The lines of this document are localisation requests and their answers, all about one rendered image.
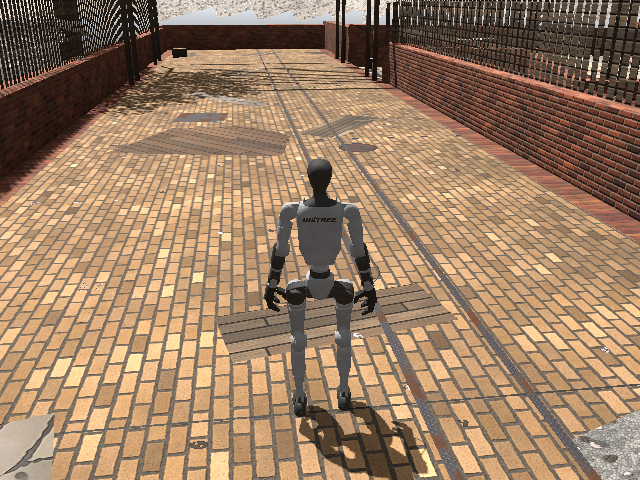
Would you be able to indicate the left robot upper arm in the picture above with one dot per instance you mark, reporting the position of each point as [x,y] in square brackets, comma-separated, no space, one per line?
[287,213]

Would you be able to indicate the robot left hand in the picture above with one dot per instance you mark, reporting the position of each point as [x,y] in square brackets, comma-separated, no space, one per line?
[269,297]

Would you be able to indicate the robot right hand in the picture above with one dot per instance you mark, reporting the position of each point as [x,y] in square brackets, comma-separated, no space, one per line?
[370,302]

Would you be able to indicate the right robot forearm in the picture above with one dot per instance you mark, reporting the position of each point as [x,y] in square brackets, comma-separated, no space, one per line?
[364,270]

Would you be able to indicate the robot torso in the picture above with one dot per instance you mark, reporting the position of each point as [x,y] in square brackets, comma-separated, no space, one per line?
[319,235]

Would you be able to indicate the left robot forearm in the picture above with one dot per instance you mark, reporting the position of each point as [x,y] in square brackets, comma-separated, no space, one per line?
[275,270]

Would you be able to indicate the left robot foot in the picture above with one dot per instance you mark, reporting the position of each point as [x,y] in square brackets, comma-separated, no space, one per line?
[299,408]

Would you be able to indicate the right robot upper arm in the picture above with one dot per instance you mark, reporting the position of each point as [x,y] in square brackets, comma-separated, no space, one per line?
[351,212]

